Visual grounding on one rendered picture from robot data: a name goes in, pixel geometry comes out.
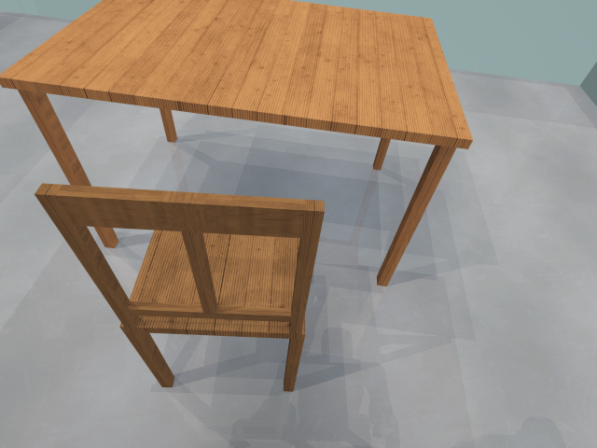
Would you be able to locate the table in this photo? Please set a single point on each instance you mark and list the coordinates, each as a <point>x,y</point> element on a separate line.
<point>308,65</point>

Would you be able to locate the chair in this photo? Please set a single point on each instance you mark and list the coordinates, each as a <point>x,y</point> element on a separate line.
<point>216,264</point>

